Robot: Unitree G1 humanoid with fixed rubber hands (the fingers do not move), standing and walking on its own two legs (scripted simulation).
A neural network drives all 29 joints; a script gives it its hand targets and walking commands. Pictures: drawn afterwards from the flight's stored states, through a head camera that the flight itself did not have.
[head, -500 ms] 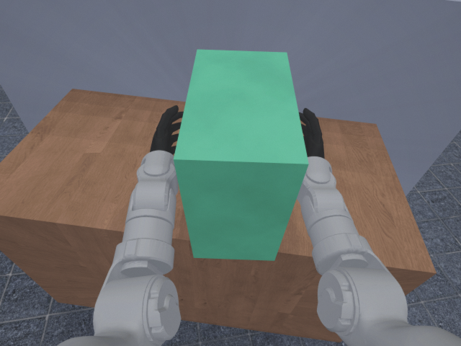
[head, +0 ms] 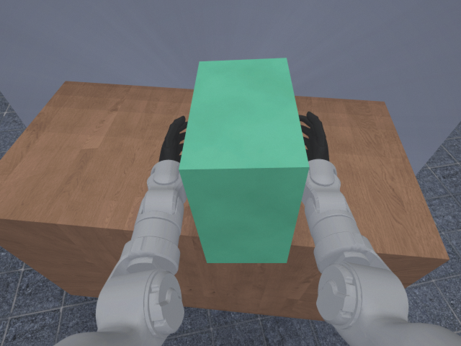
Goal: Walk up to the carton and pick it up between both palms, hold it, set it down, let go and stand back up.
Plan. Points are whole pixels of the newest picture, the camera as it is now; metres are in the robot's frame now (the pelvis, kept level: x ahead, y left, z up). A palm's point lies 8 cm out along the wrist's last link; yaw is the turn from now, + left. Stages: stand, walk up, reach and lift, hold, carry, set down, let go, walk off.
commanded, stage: set down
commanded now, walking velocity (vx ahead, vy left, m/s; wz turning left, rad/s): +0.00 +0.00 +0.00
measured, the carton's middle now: (244, 166) +0.43 -0.05 +0.05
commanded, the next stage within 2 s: none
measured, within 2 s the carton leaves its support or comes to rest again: neither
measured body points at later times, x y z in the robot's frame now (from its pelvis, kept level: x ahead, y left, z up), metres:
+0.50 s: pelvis +0.01 +0.00 +0.00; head +0.05 +0.00 +0.45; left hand +0.45 +0.09 +0.08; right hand +0.43 -0.17 +0.09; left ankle +0.00 +0.13 -0.75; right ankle -0.04 -0.11 -0.75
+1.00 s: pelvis +0.01 -0.01 +0.00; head +0.08 -0.01 +0.44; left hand +0.48 +0.06 +0.07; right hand +0.44 -0.19 +0.08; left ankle +0.00 +0.13 -0.75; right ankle -0.04 -0.11 -0.75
